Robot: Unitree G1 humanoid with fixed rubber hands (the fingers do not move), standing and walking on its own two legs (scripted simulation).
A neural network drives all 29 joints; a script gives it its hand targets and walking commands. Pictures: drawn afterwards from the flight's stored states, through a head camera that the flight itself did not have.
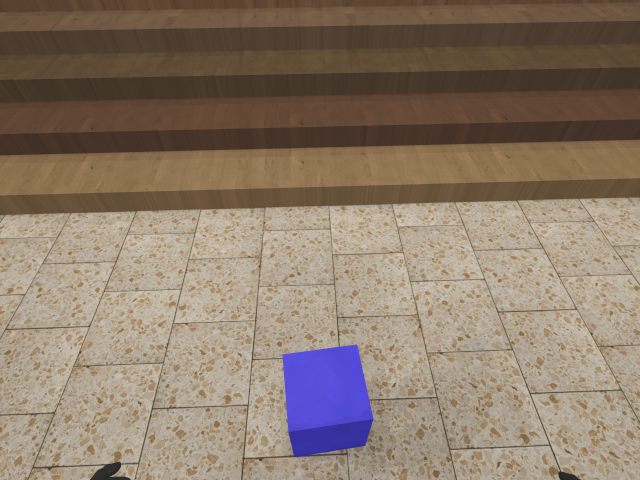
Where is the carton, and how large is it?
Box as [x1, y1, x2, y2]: [282, 344, 372, 456]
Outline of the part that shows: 356,344 282,354 288,431 294,456 361,446 365,444 372,421 372,414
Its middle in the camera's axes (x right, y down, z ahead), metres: +0.01 +0.47 +1.10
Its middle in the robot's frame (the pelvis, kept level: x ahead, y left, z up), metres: +0.44 +0.02 -0.66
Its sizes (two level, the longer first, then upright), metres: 0.210 0.200 0.250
